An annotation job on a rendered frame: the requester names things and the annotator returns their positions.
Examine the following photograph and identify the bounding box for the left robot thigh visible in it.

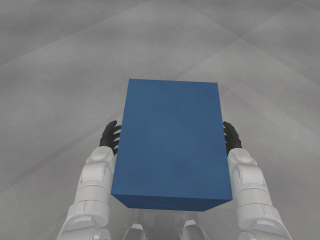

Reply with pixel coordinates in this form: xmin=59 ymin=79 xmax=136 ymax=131
xmin=122 ymin=228 xmax=149 ymax=240

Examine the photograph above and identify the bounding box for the robot right hand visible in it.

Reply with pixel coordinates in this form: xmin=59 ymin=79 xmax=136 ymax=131
xmin=223 ymin=121 xmax=242 ymax=157

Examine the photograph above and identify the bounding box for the carton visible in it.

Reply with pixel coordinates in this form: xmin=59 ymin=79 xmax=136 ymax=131
xmin=110 ymin=78 xmax=233 ymax=212

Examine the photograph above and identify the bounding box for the robot left hand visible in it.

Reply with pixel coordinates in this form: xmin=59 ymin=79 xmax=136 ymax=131
xmin=99 ymin=120 xmax=122 ymax=155

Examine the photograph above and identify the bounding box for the robot left upper arm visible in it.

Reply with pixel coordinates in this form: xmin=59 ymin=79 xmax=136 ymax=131
xmin=57 ymin=225 xmax=111 ymax=240

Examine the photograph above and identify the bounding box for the robot right upper arm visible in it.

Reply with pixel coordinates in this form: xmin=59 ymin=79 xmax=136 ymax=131
xmin=237 ymin=228 xmax=291 ymax=240

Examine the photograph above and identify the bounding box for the right robot forearm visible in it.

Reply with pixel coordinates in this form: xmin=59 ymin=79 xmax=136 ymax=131
xmin=227 ymin=148 xmax=293 ymax=240

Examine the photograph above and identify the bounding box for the robot thigh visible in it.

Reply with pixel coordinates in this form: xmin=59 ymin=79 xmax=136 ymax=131
xmin=179 ymin=224 xmax=210 ymax=240
xmin=122 ymin=228 xmax=149 ymax=240

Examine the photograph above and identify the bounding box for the right robot thigh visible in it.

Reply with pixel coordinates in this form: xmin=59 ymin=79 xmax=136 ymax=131
xmin=179 ymin=224 xmax=210 ymax=240

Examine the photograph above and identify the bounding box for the left robot forearm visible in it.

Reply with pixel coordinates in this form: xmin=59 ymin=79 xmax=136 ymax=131
xmin=56 ymin=146 xmax=115 ymax=240

